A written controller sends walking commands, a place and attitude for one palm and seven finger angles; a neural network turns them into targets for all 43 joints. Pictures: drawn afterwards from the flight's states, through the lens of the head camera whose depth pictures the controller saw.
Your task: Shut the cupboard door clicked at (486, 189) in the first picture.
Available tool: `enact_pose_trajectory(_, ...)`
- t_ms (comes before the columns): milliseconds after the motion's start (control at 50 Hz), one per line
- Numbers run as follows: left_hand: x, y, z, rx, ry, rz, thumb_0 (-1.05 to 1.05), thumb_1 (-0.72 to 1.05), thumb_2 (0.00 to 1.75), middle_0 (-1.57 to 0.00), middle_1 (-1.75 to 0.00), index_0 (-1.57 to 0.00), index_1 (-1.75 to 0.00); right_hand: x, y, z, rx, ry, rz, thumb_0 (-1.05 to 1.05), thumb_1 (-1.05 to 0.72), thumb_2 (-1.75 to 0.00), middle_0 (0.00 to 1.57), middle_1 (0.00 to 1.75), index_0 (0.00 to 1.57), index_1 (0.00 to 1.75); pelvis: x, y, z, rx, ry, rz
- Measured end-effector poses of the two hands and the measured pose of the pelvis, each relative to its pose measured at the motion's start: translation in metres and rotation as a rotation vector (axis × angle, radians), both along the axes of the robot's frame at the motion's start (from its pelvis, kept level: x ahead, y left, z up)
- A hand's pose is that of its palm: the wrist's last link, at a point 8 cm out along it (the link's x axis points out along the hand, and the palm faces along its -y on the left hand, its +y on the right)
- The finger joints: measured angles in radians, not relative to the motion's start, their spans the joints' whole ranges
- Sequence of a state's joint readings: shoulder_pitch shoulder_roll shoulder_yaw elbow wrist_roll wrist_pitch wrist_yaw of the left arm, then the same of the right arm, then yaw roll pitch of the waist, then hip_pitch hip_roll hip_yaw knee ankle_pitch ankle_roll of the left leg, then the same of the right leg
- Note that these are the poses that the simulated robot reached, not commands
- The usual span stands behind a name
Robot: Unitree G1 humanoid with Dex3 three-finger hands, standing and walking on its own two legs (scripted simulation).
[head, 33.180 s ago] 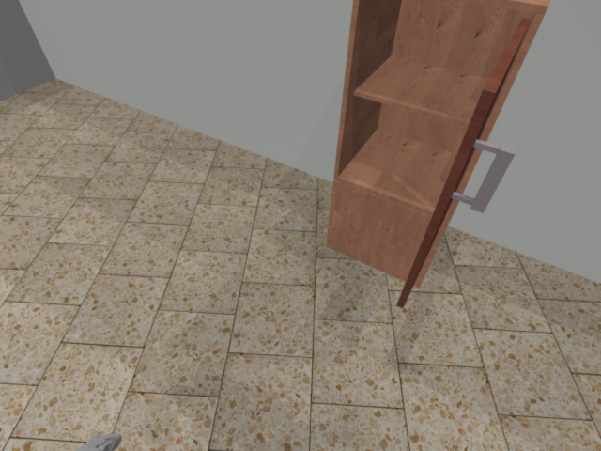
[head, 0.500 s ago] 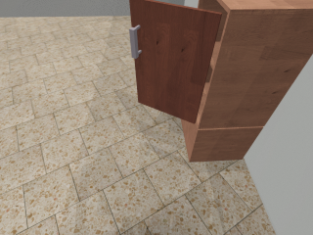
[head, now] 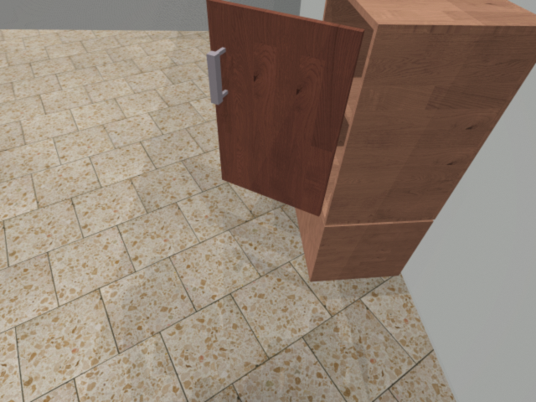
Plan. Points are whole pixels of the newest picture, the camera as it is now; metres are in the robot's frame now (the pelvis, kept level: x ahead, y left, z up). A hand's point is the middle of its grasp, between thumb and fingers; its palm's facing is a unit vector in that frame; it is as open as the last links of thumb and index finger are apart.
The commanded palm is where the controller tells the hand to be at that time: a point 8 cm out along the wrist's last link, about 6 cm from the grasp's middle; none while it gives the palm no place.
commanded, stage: look to check the result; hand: left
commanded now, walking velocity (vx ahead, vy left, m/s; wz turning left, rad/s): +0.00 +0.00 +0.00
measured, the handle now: (219, 75) +0.88 +0.17 +0.07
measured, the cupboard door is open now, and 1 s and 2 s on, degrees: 58 58 58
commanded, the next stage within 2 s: walk to a spot facing it in 0.54 s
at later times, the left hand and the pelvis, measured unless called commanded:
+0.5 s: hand out of the picture -0.03 +0.16 -0.18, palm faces +0.04 -0.98 -0.17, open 7.3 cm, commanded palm none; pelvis +0.02 +0.00 +0.00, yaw +0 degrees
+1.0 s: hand out of the picture +0.02 +0.19 -0.21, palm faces +0.19 -0.96 -0.20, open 7.4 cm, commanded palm none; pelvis +0.03 +0.01 -0.02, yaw +10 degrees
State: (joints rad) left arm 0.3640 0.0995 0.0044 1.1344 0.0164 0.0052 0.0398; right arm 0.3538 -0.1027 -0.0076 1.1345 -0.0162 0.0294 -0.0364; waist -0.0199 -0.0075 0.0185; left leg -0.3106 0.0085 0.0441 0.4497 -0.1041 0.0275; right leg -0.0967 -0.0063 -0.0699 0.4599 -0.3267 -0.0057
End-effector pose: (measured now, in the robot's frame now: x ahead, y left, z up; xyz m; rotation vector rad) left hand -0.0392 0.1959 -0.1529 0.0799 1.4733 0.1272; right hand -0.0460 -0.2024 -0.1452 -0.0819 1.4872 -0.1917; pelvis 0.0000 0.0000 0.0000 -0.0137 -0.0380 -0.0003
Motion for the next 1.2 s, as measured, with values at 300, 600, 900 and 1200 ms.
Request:
enact_pose_trajectory(300,-0.005,0.009,0.007,0.033,0.059,0.021,0.00,0.91,0.90,-0.20,-0.30,-0.20,-0.30,0.037,-0.002,0.000,-0.005,-0.029,0.039,0.01,-0.91,-0.90,0.20,0.30,0.20,0.30,0.014,0.001,0.002,0.003,0.002,0.000)
enact_pose_trajectory(600,0.011,0.008,0.007,0.034,0.037,0.007,0.00,0.91,0.90,-0.20,-0.30,-0.20,-0.30,0.060,-0.018,0.003,-0.032,-0.068,0.050,0.01,-0.92,-0.90,0.20,0.30,0.20,0.30,0.023,-0.002,0.003,0.010,-0.004,-0.005)
enact_pose_trajectory(900,0.028,0.022,-0.008,0.064,-0.016,0.087,0.00,0.91,0.90,-0.20,-0.30,-0.20,-0.30,0.068,-0.021,-0.008,-0.031,-0.006,0.108,0.01,-0.91,-0.90,0.20,0.30,0.20,0.30,0.026,0.000,-0.012,-0.016,-0.001,0.098)
enact_pose_trajectory(1200,0.088,0.085,0.018,0.159,-0.270,0.186,0.01,0.91,0.90,-0.20,-0.30,-0.20,-0.30,0.160,-0.025,0.019,-0.109,-0.162,0.350,0.01,-0.90,-0.90,0.20,0.30,0.20,0.30,0.016,0.010,0.000,-0.034,0.057,0.273)
